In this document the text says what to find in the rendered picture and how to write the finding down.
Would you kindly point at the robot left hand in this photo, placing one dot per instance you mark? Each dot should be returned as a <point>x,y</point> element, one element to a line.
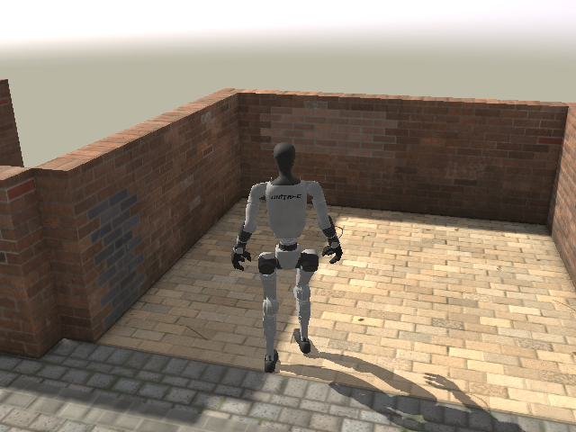
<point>235,258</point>

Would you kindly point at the left robot forearm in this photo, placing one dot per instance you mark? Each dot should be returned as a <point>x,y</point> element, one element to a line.
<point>242,240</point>

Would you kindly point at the right robot forearm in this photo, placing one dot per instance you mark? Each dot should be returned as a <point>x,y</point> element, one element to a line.
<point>331,235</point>

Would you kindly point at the right robot foot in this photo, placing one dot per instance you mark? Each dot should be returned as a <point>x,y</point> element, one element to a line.
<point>304,345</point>

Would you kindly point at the robot right upper arm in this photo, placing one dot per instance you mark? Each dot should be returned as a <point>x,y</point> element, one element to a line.
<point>314,189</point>

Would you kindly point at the right robot thigh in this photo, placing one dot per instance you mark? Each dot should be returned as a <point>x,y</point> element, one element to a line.
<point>309,264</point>

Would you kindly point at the robot left upper arm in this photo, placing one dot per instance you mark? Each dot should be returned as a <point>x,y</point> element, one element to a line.
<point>257,191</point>

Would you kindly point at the robot right hand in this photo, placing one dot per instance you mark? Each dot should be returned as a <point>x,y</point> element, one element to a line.
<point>328,250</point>

